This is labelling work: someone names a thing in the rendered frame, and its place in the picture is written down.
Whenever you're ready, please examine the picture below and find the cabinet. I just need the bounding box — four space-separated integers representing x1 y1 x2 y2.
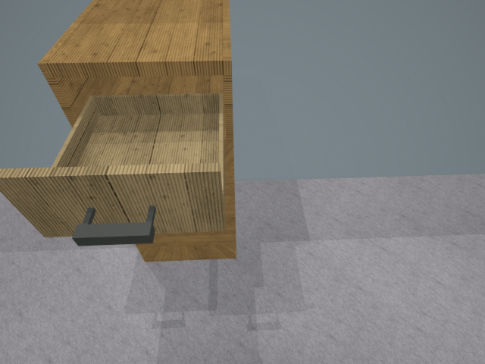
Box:
38 0 236 262

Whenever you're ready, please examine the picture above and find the handle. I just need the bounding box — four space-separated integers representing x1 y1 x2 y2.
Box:
72 206 156 246

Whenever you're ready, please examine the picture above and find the drawer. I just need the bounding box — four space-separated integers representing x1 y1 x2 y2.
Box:
0 93 225 237

